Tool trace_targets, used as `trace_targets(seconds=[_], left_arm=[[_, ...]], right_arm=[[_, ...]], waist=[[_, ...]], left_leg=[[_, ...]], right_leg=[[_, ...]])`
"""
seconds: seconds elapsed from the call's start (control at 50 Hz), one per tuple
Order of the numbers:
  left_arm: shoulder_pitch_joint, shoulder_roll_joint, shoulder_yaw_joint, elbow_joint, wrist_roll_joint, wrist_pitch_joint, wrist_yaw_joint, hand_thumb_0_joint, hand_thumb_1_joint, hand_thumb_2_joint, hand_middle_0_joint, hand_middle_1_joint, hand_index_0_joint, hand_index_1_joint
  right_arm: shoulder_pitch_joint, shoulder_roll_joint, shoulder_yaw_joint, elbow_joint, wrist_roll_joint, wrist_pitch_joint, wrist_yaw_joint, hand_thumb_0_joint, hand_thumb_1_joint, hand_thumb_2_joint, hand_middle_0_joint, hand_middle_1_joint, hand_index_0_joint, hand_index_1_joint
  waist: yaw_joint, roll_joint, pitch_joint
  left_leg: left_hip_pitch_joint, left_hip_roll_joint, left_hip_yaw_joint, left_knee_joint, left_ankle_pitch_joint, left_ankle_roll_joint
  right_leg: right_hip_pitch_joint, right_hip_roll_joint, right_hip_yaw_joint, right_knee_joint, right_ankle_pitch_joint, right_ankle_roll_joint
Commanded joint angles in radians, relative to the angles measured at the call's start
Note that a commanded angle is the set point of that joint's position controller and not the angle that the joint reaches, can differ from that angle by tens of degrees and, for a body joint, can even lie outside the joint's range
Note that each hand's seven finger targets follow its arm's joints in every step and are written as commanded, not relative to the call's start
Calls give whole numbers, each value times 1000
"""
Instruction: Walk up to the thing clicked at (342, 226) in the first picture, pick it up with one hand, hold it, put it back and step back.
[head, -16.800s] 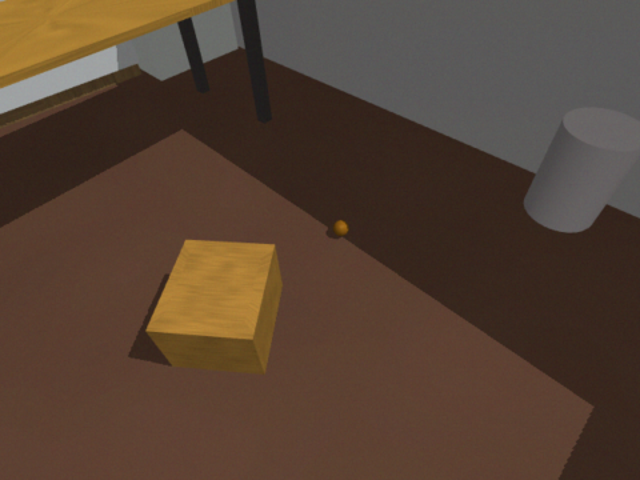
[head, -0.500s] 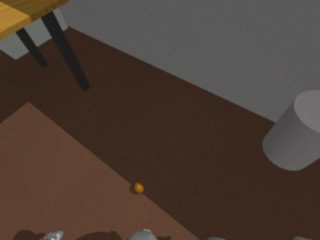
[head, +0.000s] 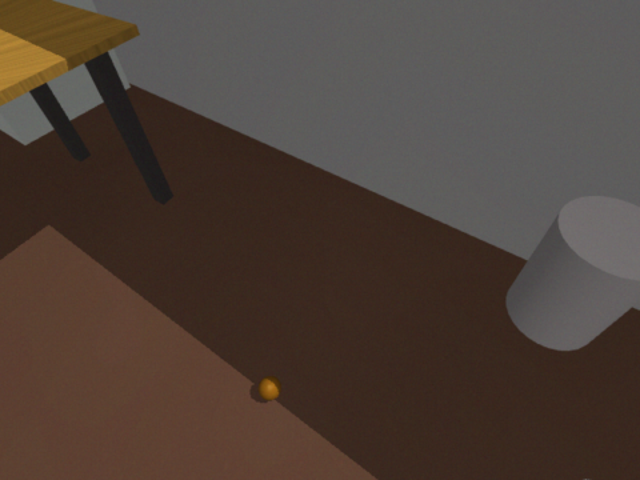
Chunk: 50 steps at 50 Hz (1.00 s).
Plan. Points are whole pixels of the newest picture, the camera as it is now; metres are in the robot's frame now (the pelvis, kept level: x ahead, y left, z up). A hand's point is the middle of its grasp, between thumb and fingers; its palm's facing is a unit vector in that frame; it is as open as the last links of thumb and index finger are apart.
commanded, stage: walk up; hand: left
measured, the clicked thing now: (269, 388) +0.47 +0.21 -0.73
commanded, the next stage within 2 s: stand in 1.62 s
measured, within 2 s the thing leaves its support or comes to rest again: neither
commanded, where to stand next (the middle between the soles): +0.08 -0.02 m, yaw -1 degrees
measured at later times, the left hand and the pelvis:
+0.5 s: hand out of the picture +0.09 +0.23 -0.14, palm faces -0.01 -0.95 -0.31, open 7.3 cm; pelvis +0.00 -0.02 +0.01, yaw +0 degrees
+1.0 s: hand out of the picture +0.12 +0.23 -0.13, palm faces -0.01 -0.95 -0.32, open 7.3 cm; pelvis +0.02 -0.02 +0.02, yaw -1 degrees
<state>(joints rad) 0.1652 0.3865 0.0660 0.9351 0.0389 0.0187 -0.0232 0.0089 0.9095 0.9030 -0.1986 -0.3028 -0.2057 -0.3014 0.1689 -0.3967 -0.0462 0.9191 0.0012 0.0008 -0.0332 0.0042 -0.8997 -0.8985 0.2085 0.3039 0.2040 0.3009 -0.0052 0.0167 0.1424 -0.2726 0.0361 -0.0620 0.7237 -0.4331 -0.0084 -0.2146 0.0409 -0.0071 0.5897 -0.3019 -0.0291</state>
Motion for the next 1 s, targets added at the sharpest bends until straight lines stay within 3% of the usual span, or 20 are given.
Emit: trace_targets(seconds=[0.0,0.02,0.08,0.12,0.14,0.16,0.18,0.2,0.22,0.24,0.28,0.3,0.32,0.36,0.38,0.44,0.5,0.6,0.82,0.98], left_arm=[[-67,232,50,-107,-2,-19,1,0,900,900,-200,-300,-200,-300],[-71,225,46,-113,3,-18,2,0,900,900,-200,-300,-200,-300],[-17,218,44,-95,-2,-23,3,0,900,900,-200,-300,-200,-300],[-47,221,39,-106,-11,-16,-2,0,900,900,-200,-300,-200,-300],[-69,204,33,-112,-20,-12,-5,0,900,900,-200,-300,-200,-300],[-71,167,18,-116,-29,-12,-7,0,900,900,-200,-300,-200,-300],[-53,130,7,-114,-40,-12,-7,0,900,900,-200,-300,-200,-300],[-27,142,13,-83,-43,-5,-2,0,900,900,-200,-300,-200,-300],[-11,181,26,-57,-33,-5,0,0,900,900,-200,-300,-200,-300],[-12,181,24,-53,-27,-14,-3,0,900,900,-200,-300,-200,-300],[-26,182,24,-37,-25,-30,-4,0,900,900,-200,-300,-200,-300],[-25,193,25,-32,-27,-35,-2,0,900,900,-200,-300,-200,-300],[-40,199,27,-24,-28,-36,0,0,900,900,-200,-300,-200,-300],[-58,201,20,-11,-26,-34,1,0,900,900,-200,-300,-200,-300],[-59,200,20,-9,-25,-33,1,0,900,900,-200,-300,-200,-300],[-63,200,20,15,-22,-37,2,0,900,900,-200,-300,-200,-300],[-79,191,18,21,-25,-44,3,0,900,900,-200,-300,-200,-300],[-76,175,16,41,-33,-48,10,0,900,900,-200,-300,-200,-300],[-94,174,11,68,-33,-43,17,0,900,900,-200,-300,-200,-300],[-107,170,7,86,-32,-37,15,0,900,900,-200,-300,-200,-300]], right_arm=[[15,-188,-40,-50,-1,-32,-3,0,-900,-900,200,300,200,300],[17,-191,-42,-40,-1,-37,-1,0,-900,-900,200,300,200,300],[45,-169,-29,-22,-7,-46,6,0,-900,-900,200,300,200,300],[88,-155,-25,-4,-16,-58,5,0,-900,-900,200,300,200,300],[123,-156,-29,11,-21,-65,2,0,-900,-900,200,300,200,300],[126,-193,-41,13,-29,-73,-3,0,-900,-900,200,300,200,300],[91,-238,-48,-2,-39,-82,-7,0,-900,-900,200,300,200,300],[16,-266,-48,-23,-33,-82,-4,0,-900,-900,200,300,200,300],[-32,-271,-48,-28,-24,-79,2,0,-900,-900,200,300,200,300],[-51,-248,-38,-26,-26,-76,8,0,-900,-900,200,300,200,300],[-43,-198,-18,-21,-17,-73,10,0,-900,-900,200,300,200,300],[-21,-189,-14,-14,-13,-74,9,0,-900,-900,200,300,200,300],[-5,-185,-13,-3,-11,-70,9,0,-900,-900,200,300,200,300],[-16,-180,-12,5,-14,-60,14,0,-900,-900,200,300,200,300],[-15,-183,-15,10,-17,-57,13,0,-900,-900,200,300,200,300],[-3,-174,-13,27,-17,-58,16,0,-900,-900,200,300,200,300],[18,-168,-8,44,-15,-65,16,0,-900,-900,200,300,200,300],[-2,-178,-7,57,-14,-68,10,0,-900,-900,200,300,200,300],[-31,-183,-9,80,-14,-60,7,0,-900,-900,200,300,200,300],[-58,-176,-4,97,-17,-59,7,0,-900,-900,200,300,200,300]], waist=[[6,-149,-61],[8,-175,-52],[32,-185,-97],[-2,-171,-136],[-28,-137,-167],[-32,-62,-197],[-9,52,-199],[23,76,-164],[31,62,-137],[41,54,-115],[33,72,-119],[25,81,-133],[14,67,-133],[10,57,-71],[14,37,-60],[7,-38,-59],[-1,-66,-120],[8,-50,-187],[3,-20,-210],[7,-4,-161]], left_leg=[[2,-32,2,65,-171,23],[-22,-45,17,63,-120,27],[-11,-41,47,-75,-16,16],[88,-49,77,-269,96,23],[169,-30,50,-388,217,31],[270,55,-85,-433,273,56],[302,198,-262,-465,371,103],[214,286,-331,-459,268,185],[66,287,-288,-438,184,218],[47,238,-214,-423,196,182],[72,112,-61,-367,329,80],[66,80,-32,-343,344,54],[40,71,-29,-345,296,43],[15,59,-32,-405,95,48],[33,58,-30,-393,80,54],[69,49,-19,-362,127,57],[121,48,-9,-360,206,46],[158,79,-12,-365,399,42],[189,101,-6,-386,473,47],[171,101,-8,-429,402,47]], right_leg=[[-91,-308,340,-314,13,-201],[-59,-264,285,-294,58,-179],[23,-223,256,-262,115,-151],[21,-217,221,-204,141,-131],[5,-215,202,-156,178,-104],[-74,-179,175,-77,195,-56],[-142,-83,115,2,124,-9],[-121,-61,80,-12,-83,4],[12,-91,85,4,-150,-1],[41,-94,91,-76,-111,-12],[91,-110,134,-196,162,-27],[117,-129,150,-198,255,-38],[140,-140,155,-208,255,-45],[75,-143,170,-236,63,-48],[53,-145,182,-262,-9,-51],[14,-155,201,-323,-49,-48],[44,-168,204,-323,51,-47],[124,-155,148,-262,329,-35],[165,-157,128,-254,416,-30],[138,-147,128,-279,317,-21]])
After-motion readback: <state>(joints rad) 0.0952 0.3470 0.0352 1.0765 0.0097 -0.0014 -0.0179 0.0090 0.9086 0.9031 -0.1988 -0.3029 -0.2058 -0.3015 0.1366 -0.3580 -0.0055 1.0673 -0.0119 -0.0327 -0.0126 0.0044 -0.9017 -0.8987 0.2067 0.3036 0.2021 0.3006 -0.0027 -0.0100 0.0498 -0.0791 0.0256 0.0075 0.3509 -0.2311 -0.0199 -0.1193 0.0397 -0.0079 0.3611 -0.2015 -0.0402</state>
